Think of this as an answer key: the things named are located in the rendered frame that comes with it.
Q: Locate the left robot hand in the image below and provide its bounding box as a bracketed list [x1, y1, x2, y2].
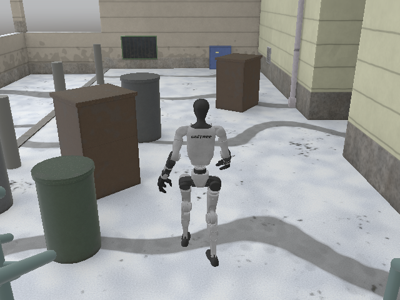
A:
[157, 176, 172, 193]

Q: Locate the robot head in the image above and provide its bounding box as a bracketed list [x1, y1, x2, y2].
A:
[191, 99, 212, 129]

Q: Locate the robot left upper arm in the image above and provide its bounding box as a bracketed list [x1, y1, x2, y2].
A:
[170, 126, 188, 161]

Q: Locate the right robot forearm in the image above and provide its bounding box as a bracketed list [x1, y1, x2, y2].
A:
[223, 149, 231, 165]

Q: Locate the robot right shin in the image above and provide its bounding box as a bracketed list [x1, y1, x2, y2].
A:
[207, 213, 218, 258]

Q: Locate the left robot forearm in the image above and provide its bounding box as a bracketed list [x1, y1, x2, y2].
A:
[161, 151, 176, 179]

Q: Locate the right robot hand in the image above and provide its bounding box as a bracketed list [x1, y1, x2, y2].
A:
[216, 159, 230, 170]

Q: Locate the robot right upper arm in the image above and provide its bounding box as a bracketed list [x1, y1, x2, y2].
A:
[214, 126, 230, 159]

